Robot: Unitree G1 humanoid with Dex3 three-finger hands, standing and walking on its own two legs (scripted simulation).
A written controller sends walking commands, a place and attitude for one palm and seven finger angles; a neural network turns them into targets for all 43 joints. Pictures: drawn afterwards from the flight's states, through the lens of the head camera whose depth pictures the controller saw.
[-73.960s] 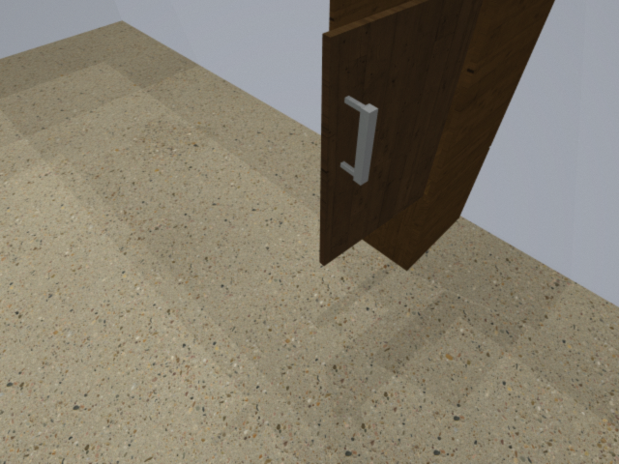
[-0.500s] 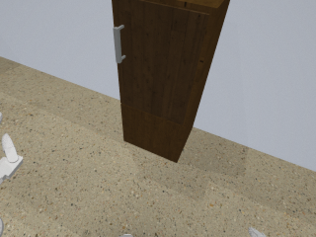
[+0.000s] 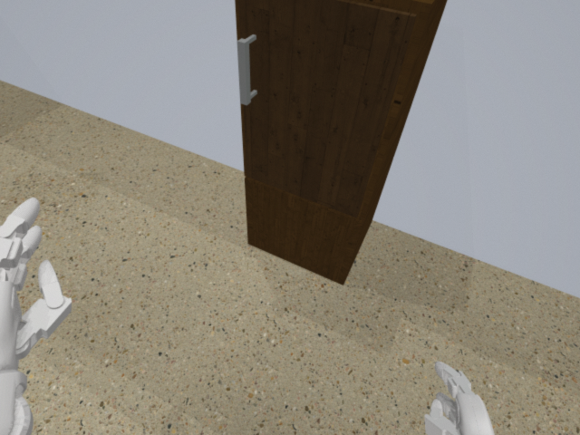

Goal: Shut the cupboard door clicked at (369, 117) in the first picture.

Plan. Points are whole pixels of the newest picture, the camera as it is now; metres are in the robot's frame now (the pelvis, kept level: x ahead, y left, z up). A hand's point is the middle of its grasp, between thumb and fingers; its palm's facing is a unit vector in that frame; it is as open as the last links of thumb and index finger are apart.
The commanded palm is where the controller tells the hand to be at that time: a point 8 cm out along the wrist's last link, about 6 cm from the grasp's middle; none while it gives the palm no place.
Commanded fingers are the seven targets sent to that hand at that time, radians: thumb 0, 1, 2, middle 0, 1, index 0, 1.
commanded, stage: stop stepping back and stand still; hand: left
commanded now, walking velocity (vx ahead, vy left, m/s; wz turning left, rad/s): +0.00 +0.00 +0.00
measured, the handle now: (248, 70) +0.94 +0.18 +0.06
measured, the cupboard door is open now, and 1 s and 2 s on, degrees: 0 0 0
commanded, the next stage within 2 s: let the arm hang, fingers relaxed in 0.54 s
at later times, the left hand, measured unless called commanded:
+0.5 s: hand (10, 339) +0.16 +0.28 +0.16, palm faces +0.47 -0.80 -0.38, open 7.4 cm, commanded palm +0.10 +0.31 +0.18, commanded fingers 0.00 0.90 0.90 -0.20 -0.30 -0.20 -0.30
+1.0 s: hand out of the picture +0.01 +0.19 -0.18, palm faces +0.01 -0.99 -0.15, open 7.1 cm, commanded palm none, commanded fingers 0.00 0.90 0.90 -0.20 -0.30 -0.20 -0.30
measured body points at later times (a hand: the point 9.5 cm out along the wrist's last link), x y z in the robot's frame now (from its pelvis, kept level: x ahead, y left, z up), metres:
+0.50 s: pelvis -0.04 +0.01 +0.00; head -0.04 +0.02 +0.45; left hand +0.13 +0.32 +0.18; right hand +0.11 -0.21 -0.09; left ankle +0.04 +0.12 -0.73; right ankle -0.03 -0.12 -0.73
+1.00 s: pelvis -0.04 +0.01 -0.01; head -0.01 +0.04 +0.44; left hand +0.01 +0.24 -0.17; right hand +0.02 -0.27 -0.13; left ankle +0.04 +0.12 -0.73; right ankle -0.03 -0.12 -0.73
